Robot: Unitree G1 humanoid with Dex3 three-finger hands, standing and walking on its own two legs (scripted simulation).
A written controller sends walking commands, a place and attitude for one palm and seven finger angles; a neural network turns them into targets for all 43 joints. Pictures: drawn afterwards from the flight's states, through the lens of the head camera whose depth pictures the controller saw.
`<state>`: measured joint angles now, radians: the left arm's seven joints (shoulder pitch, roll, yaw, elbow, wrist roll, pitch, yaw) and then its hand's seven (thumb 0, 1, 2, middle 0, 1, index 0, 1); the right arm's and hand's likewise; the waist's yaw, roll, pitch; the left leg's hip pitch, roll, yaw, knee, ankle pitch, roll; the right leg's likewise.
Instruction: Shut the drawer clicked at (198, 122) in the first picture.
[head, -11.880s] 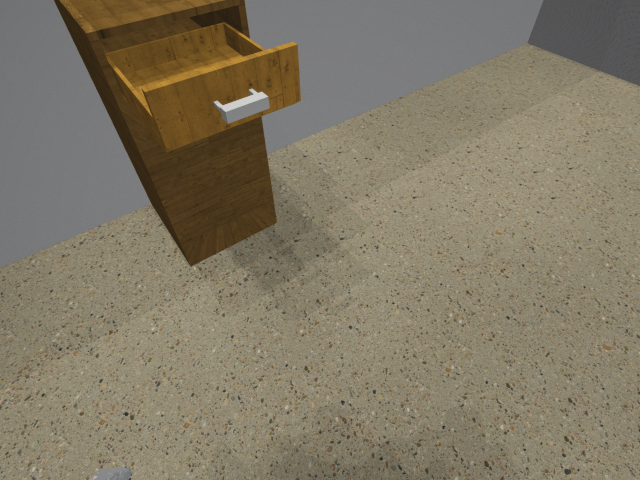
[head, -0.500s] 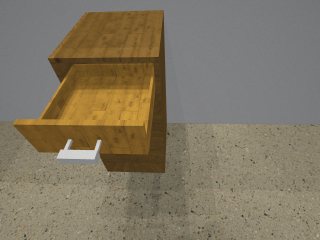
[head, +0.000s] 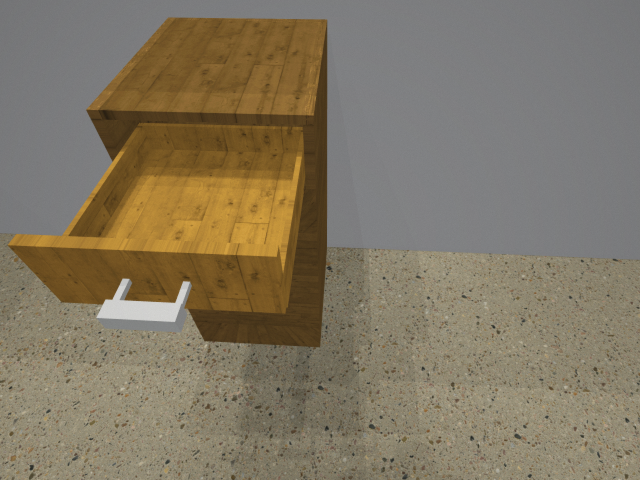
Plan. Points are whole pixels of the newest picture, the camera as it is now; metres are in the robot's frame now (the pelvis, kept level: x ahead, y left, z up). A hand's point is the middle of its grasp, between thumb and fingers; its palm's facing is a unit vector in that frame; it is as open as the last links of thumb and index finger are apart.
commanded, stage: look again from close up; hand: left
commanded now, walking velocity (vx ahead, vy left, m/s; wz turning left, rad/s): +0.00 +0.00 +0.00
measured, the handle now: (149, 301) +0.33 +0.26 +0.02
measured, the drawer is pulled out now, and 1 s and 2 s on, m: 0.30 0.30 0.30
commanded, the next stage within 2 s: raise the hand and make a fist in 0.06 s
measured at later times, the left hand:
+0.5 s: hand (195, 435) +0.17 +0.15 +0.02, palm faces -0.07 -1.00 +0.02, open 6.4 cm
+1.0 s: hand (143, 437) +0.16 +0.20 +0.03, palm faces +0.00 -1.00 -0.05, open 3.8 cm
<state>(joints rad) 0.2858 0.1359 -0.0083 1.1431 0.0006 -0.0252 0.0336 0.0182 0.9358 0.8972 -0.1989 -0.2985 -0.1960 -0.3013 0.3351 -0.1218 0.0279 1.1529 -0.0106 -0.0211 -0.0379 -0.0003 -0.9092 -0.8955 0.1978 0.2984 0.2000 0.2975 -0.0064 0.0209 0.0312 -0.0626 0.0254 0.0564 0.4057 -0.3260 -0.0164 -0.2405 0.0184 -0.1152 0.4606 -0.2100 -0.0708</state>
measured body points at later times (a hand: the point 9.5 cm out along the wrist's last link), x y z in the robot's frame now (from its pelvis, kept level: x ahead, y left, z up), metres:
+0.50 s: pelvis -0.03 +0.01 -0.04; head -0.01 +0.01 +0.41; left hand +0.17 +0.21 +0.02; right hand +0.19 -0.26 -0.06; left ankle -0.07 +0.13 -0.74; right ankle +0.03 -0.07 -0.74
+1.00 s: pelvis -0.02 +0.04 -0.05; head +0.01 +0.04 +0.40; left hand +0.16 +0.26 +0.03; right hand +0.13 -0.17 -0.13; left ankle -0.07 +0.13 -0.74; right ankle +0.03 -0.07 -0.74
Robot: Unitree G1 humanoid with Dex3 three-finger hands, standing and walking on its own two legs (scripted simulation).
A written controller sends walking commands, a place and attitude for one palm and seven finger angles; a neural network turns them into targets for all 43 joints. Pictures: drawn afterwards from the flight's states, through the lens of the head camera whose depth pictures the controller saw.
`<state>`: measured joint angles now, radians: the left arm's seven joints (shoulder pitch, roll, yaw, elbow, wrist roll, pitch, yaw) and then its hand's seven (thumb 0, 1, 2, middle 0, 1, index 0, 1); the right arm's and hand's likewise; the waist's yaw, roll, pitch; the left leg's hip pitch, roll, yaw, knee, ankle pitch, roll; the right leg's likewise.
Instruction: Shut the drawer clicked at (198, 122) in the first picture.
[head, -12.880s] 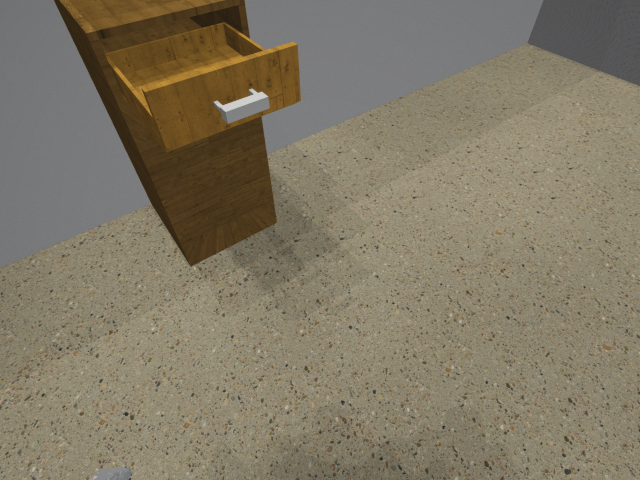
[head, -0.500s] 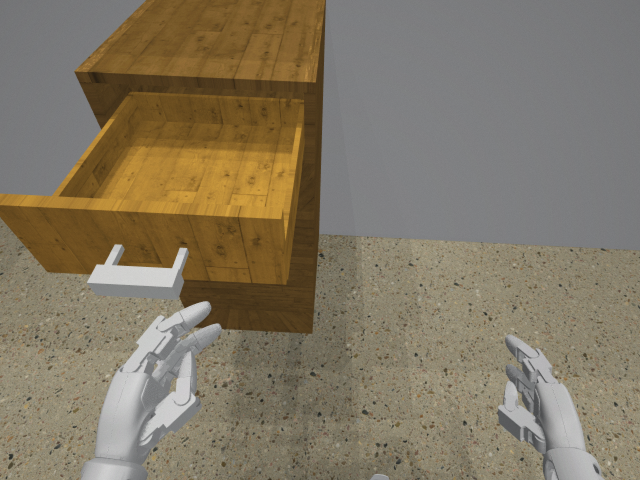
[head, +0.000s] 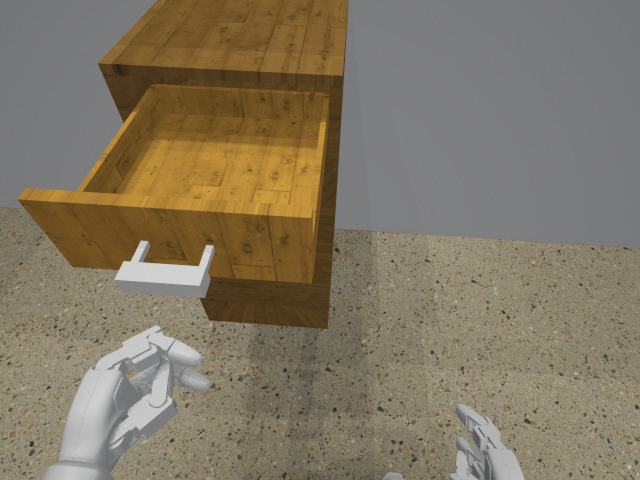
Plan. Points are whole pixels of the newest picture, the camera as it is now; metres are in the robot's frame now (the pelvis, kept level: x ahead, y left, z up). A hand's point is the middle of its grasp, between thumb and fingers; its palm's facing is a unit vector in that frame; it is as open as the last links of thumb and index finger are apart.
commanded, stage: raise the hand and make a fist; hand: left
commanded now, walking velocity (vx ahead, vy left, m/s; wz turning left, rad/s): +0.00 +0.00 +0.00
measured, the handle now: (170, 264) +0.36 +0.21 +0.07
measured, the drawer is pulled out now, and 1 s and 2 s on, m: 0.30 0.30 0.30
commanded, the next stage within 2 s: bring the fist close to the handle in 1.06 s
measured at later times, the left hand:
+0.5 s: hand (112, 392) +0.18 +0.19 +0.14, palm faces +0.03 -0.99 -0.10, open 3.2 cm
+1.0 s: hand (85, 390) +0.17 +0.20 +0.17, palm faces +0.07 -0.99 -0.12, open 3.3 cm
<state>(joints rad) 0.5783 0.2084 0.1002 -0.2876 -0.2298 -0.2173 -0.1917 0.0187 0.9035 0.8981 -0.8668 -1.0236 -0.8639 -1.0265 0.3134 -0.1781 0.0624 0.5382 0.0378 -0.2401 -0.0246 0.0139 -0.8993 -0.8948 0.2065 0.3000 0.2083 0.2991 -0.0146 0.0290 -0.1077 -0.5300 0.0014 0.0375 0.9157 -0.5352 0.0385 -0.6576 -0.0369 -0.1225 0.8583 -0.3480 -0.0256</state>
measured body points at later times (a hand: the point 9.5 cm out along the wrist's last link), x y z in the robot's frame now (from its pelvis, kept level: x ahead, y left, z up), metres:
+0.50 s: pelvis +0.02 +0.01 +0.02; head +0.00 +0.00 +0.47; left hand +0.17 +0.24 +0.15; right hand +0.24 -0.18 -0.01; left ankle -0.04 +0.09 -0.69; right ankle +0.05 -0.11 -0.69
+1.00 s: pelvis +0.02 -0.01 +0.04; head -0.02 -0.02 +0.48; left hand +0.16 +0.25 +0.17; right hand +0.21 -0.22 -0.01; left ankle -0.04 +0.09 -0.69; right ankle +0.05 -0.11 -0.69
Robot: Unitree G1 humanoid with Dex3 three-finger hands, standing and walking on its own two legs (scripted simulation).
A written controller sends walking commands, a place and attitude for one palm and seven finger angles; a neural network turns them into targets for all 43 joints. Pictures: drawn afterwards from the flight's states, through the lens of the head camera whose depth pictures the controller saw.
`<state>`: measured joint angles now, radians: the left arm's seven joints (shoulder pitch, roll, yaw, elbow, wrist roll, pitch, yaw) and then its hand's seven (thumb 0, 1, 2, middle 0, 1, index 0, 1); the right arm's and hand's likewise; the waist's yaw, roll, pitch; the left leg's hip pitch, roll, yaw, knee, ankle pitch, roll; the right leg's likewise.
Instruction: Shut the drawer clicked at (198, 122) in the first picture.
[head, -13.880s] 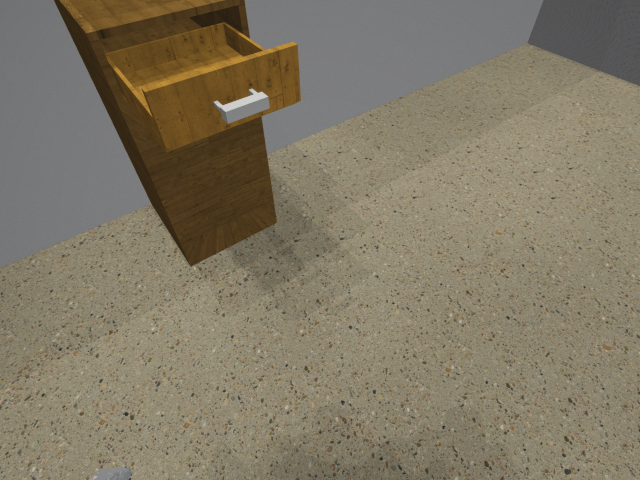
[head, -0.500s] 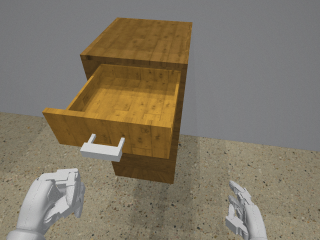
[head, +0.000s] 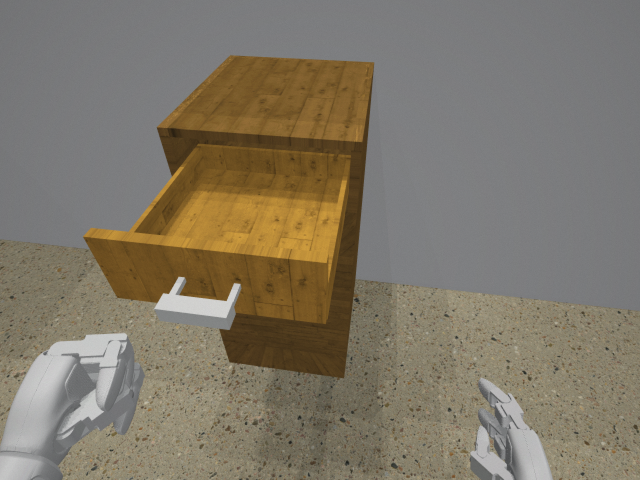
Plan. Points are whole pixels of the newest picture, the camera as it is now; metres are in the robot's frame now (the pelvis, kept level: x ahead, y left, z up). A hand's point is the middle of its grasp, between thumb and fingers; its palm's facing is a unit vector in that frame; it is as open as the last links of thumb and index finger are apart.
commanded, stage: raise the hand and make a fist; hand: left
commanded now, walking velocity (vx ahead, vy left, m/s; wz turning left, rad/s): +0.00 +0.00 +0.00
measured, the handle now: (202, 298) +0.35 +0.22 +0.03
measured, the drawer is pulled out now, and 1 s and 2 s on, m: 0.30 0.30 0.29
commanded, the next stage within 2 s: bring the fist close to the handle in 0.06 s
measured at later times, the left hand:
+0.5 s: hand (156, 386) +0.18 +0.20 +0.10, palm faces +0.06 -0.99 -0.09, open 3.3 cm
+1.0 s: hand (184, 371) +0.22 +0.19 +0.05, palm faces +0.00 -1.00 -0.05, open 3.3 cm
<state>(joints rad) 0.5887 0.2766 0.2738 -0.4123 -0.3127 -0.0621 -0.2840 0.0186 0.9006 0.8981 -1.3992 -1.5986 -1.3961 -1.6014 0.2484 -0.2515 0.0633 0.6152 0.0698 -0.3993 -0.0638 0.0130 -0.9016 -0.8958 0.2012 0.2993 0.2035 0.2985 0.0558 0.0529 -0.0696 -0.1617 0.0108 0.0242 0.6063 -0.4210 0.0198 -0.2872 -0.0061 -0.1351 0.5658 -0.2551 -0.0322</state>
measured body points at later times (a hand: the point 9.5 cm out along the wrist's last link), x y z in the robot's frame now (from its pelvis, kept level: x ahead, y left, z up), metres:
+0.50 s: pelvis -0.01 -0.02 +0.00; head -0.02 -0.03 +0.45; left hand +0.17 +0.25 +0.11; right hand +0.17 -0.25 -0.06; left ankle -0.06 +0.10 -0.73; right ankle +0.03 -0.10 -0.73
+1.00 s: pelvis -0.01 +0.00 -0.01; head +0.01 -0.01 +0.43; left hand +0.22 +0.25 +0.06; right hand +0.15 -0.23 -0.09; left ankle -0.06 +0.10 -0.73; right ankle +0.03 -0.10 -0.73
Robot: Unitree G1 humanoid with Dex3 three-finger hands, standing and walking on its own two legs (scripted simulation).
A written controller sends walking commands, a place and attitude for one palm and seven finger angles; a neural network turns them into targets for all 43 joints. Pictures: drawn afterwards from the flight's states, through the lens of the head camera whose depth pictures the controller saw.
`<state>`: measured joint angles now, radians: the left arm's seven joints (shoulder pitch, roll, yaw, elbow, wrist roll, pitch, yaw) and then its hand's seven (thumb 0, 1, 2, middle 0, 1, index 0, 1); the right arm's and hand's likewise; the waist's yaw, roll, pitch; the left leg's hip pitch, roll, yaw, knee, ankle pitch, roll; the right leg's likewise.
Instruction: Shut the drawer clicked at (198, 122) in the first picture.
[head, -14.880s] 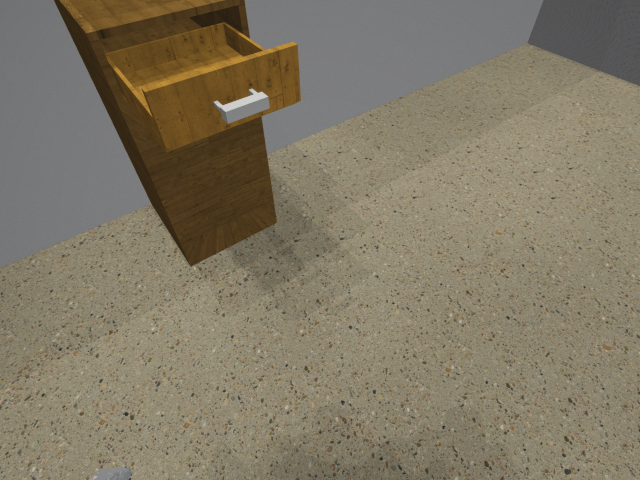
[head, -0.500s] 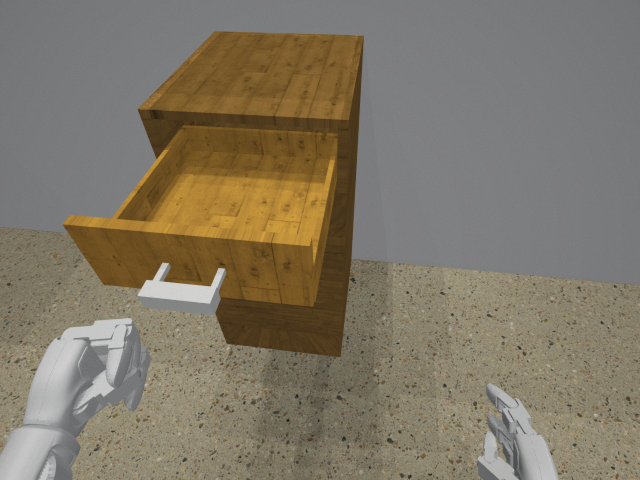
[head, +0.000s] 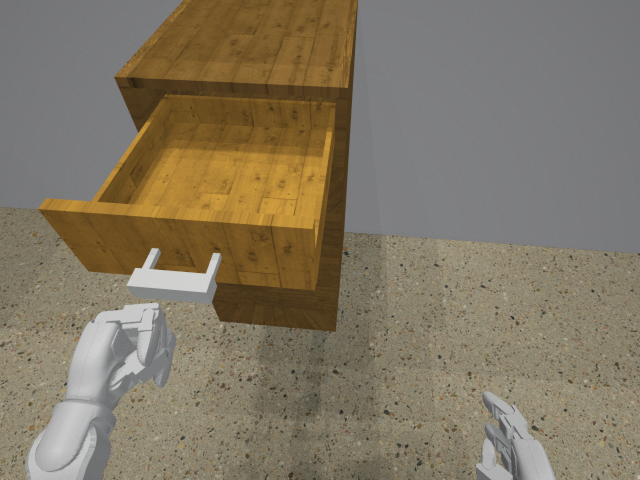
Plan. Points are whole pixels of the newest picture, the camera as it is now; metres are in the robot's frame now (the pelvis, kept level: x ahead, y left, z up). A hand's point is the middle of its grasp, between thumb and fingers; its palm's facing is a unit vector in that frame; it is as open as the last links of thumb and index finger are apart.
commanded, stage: bring the fist close to the handle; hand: left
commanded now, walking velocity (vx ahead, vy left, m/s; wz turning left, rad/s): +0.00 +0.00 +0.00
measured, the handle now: (179, 271) +0.36 +0.22 +0.05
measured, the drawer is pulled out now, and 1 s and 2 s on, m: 0.30 0.29 0.17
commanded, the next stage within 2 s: push the drawer shut in 0.56 s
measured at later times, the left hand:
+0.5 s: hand (183, 344) +0.26 +0.18 +0.05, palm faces -0.02 -1.00 -0.05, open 3.3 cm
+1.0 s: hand (179, 327) +0.28 +0.19 +0.05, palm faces -0.01 -1.00 -0.05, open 3.1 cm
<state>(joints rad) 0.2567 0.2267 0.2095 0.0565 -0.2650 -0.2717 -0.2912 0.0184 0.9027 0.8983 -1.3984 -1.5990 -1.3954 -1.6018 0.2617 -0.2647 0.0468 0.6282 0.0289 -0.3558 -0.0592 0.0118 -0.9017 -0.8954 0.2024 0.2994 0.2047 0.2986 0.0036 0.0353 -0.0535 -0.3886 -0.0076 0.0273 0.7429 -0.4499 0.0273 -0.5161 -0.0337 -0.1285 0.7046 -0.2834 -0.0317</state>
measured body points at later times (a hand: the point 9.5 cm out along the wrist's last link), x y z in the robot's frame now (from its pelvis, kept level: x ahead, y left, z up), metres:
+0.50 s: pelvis +0.00 +0.01 -0.01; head +0.05 +0.00 +0.44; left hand +0.26 +0.24 +0.05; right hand +0.16 -0.23 -0.10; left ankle -0.04 +0.10 -0.71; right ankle +0.05 -0.10 -0.71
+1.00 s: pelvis +0.00 -0.01 -0.01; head +0.05 -0.02 +0.44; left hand +0.28 +0.25 +0.05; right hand +0.16 -0.25 -0.10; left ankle -0.04 +0.10 -0.71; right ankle +0.05 -0.10 -0.71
